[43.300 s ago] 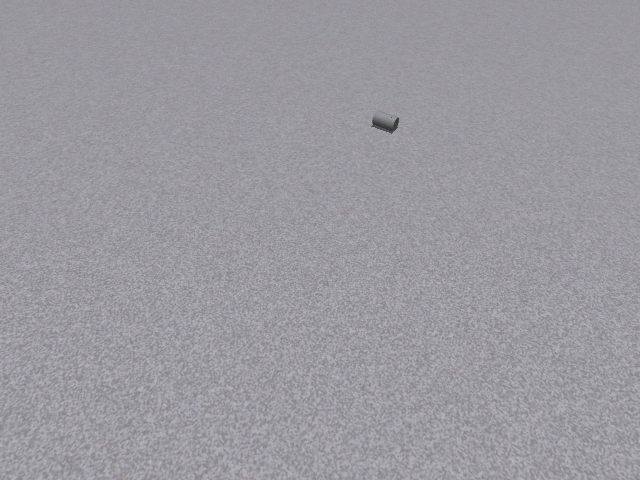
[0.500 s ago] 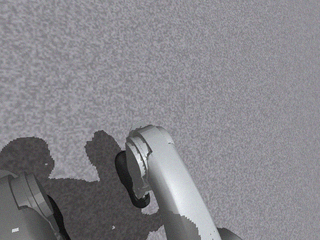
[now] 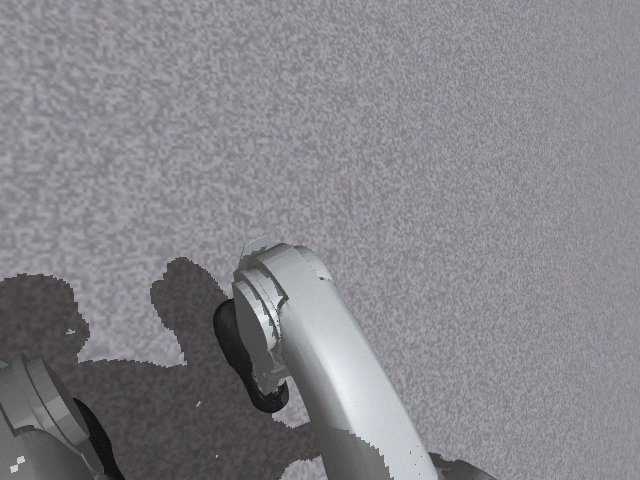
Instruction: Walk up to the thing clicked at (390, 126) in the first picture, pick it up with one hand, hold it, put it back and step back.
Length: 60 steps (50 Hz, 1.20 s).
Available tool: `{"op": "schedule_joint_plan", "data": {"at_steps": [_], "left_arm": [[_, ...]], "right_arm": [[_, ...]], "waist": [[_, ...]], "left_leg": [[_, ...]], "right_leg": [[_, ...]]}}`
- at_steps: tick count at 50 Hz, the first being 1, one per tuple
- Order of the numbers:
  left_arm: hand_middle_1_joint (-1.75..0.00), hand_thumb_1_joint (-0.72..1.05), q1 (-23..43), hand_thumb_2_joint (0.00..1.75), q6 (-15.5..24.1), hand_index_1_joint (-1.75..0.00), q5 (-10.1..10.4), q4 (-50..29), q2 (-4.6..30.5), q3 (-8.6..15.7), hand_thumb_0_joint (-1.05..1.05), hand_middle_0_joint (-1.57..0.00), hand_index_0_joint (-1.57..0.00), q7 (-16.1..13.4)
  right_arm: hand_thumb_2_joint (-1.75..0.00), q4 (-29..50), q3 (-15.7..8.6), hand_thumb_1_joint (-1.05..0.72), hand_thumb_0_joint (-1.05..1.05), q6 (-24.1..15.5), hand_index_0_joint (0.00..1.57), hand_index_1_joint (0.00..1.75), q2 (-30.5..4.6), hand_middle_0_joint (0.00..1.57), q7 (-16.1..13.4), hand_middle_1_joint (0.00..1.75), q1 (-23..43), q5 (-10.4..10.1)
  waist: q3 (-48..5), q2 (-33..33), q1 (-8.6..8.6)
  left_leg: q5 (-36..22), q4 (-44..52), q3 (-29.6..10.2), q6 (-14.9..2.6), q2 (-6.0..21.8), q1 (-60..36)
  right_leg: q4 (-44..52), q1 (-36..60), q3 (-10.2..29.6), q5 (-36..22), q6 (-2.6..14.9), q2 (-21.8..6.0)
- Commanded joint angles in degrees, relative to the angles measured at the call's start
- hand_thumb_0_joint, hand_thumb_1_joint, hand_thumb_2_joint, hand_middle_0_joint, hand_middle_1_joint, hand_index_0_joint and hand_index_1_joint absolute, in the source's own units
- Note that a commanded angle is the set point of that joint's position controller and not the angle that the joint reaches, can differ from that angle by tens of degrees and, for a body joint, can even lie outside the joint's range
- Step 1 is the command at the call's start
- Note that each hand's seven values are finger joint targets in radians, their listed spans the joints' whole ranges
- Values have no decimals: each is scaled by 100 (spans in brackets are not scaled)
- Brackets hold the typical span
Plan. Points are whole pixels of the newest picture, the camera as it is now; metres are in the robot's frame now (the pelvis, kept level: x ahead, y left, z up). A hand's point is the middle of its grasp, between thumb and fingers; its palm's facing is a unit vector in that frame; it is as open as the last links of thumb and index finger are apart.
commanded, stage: rest palm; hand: left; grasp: from above
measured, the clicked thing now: out of the picture +0.46 +0.45 -0.30
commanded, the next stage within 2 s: go down in 1.04 s
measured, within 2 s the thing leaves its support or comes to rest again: neither
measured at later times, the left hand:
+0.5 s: hand out of the picture +0.46 +0.34 -0.24, palm faces +0.04 -0.43 -0.90, open 14.1 cm
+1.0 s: hand out of the picture +0.46 +0.34 -0.24, palm faces +0.01 -0.43 -0.90, open 14.1 cm
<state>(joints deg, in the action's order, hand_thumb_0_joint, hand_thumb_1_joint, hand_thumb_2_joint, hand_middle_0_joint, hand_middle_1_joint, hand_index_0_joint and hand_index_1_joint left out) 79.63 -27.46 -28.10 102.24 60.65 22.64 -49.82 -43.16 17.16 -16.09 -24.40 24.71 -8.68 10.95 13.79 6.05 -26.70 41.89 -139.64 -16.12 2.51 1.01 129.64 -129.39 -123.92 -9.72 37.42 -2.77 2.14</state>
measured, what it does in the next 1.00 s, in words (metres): stands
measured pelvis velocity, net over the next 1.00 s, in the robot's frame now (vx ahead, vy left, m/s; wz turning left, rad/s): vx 0.00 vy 0.00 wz -0.01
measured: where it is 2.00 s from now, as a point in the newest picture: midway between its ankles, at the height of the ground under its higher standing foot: (187, 424)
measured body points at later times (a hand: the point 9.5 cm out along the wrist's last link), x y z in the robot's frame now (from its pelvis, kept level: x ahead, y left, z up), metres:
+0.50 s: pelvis +0.00 +0.00 -0.01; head +0.31 +0.10 +0.30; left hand +0.46 +0.35 -0.19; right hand -0.01 -0.25 -0.05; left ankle +0.06 +0.14 -0.31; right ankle +0.12 -0.12 -0.31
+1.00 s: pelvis +0.00 +0.00 +0.00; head +0.31 +0.10 +0.30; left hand +0.46 +0.35 -0.19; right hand -0.01 -0.25 -0.05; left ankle +0.06 +0.14 -0.31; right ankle +0.12 -0.12 -0.31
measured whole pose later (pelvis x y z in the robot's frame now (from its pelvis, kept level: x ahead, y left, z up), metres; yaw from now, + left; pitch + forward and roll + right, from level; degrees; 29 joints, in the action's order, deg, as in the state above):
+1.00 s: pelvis +0.00 +0.00 +0.00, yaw -1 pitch +31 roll -15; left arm 79.1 -27.8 -28.1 101.3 60.5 20.0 -48.4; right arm -41.1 18.1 -14.3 -24.0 26.0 -7.6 9.5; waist 13.5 5.9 -26.6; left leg 42.4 -140.7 -16.6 2.5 1.0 130.7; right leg -130.0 -124.8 -10.1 37.6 -2.9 2.3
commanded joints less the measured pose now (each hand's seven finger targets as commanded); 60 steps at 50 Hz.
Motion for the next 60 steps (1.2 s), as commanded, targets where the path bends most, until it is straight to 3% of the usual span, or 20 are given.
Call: {"op": "schedule_joint_plan", "data": {"at_steps": [1, 11, 23, 29, 35, 40, 46, 54, 57, 60], "left_arm": [[-98, -46, 1387, 95, 52, -100, 64, -582, 918, -209, 0, -8, -6, -3], [-99, -45, 1324, 94, -32, -100, -184, -386, 930, -327, 0, -7, -6, 34], [-99, -47, 1416, 96, 7, -101, 167, -529, 843, -309, 0, -7, -6, -11], [-99, -47, 1426, 96, -43, -101, 152, -560, 850, -330, 0, -8, -6, 79], [-99, -48, 1256, 97, -74, -101, -96, -520, 806, -426, 0, -8, -6, 197], [-98, -47, 1263, 96, -81, -100, -181, -479, 696, -471, 0, -8, -6, 188], [-97, -47, 1254, 96, -35, -100, -127, -509, 821, -379, 0, -8, -6, 59], [-98, -48, 1250, 97, 18, -100, 149, -581, 871, -352, 0, -8, -6, 71], [-98, -46, 1359, 96, 13, -100, 112, -540, 1037, -313, 0, -8, -6, 125], [-106, -51, 1311, 100, 2, -108, 89, -573, 982, -346, 0, -6, -5, 162]], "right_arm": [[-90, -307, -364, -91, 0, 31, 20, 30, -1979, 20, 28, 30, -1296, -22], [-90, -277, -397, -90, 0, 108, 20, 30, -2029, 20, 93, 30, -1362, -102], [-90, -221, -319, -91, 0, 98, 20, 30, -2050, 20, 151, 30, -1218, -96], [-91, -250, -344, -91, 0, 129, 20, 30, -2072, 20, 174, 30, -1259, -138], [-90, -149, -384, -91, 0, 159, 20, 30, -2031, 20, 122, 30, -1345, -205], [-90, -168, -423, -90, 0, 194, 20, 30, -2000, 20, 92, 30, -1316, -207], [-90, -174, -418, -90, 0, 227, 20, 30, -2030, 20, 107, 30, -1247, -142], [-91, -108, -284, -91, 0, 196, 20, 30, -2023, 20, 120, 30, -1227, -92], [-90, -247, -275, -91, 0, 209, 20, 30, -2006, 20, 90, 30, -1218, -101], [-90, -109, -264, -91, 0, 202, 20, 30, -2041, 20, 96, 30, -1215, -149]], "waist": [[-3854, -2812, -419], [-3790, -2774, -473], [-3640, -2774, -524], [-3825, -2757, -470], [-3776, -2860, -445], [-3616, -2895, -441], [-3559, -2858, -451], [-3895, -2668, -479], [-3920, -2740, -420], [-4026, -2769, -403]], "left_leg": [[-1224, 1221, 636, -300, 161, -2509], [-941, 1338, 432, -283, 189, -2431], [-1185, 1174, 449, -293, 161, -2467], [-1318, 1181, 500, -283, 169, -2329], [-1072, 1321, 400, -245, 200, -2426], [-999, 1409, 322, -237, 213, -2560], [-960, 1408, 334, -262, 207, -2549], [-1380, 1147, 551, -312, 178, -2294], [-1278, 1187, 555, -308, 174, -2244], [-1378, 1168, 512, -294, 209, -2344]], "right_leg": [[1159, 2474, -517, -1703, 113, 111], [1091, 2325, -607, -1497, 173, 164], [1055, 2285, -580, -1740, 117, 114], [1015, 2449, -590, -1865, 107, 170], [1003, 2176, -604, -1599, 197, 211], [1013, 1970, -633, -1527, 241, 204], [1034, 2053, -623, -1533, 218, 164], [1081, 2636, -530, -1941, 125, 195], [1091, 2528, -545, -1801, 130, 198], [1057, 2539, -558, -1892, 145, 224]]}}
